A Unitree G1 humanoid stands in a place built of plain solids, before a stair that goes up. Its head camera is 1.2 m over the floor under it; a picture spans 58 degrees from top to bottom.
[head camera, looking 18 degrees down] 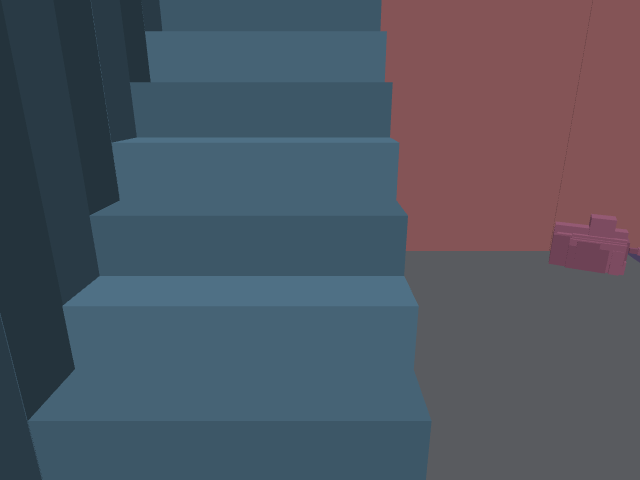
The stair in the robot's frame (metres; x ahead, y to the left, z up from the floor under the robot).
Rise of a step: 0.21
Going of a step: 0.22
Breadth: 1.05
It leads straight ahead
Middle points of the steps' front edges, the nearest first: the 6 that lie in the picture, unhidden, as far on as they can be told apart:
0.91 0.24 0.42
1.13 0.24 0.63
1.35 0.24 0.84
1.58 0.24 1.05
1.80 0.24 1.27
2.02 0.24 1.48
